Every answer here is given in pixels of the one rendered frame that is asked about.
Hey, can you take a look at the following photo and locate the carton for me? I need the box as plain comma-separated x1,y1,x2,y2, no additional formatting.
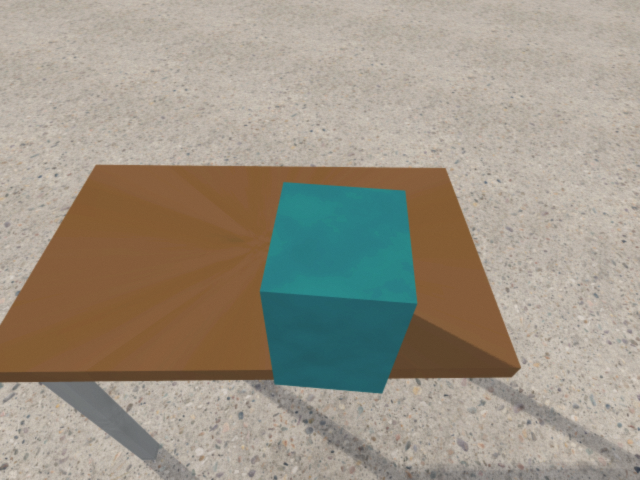
260,182,417,394

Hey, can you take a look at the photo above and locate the table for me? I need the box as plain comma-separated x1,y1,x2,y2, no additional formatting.
0,165,521,460

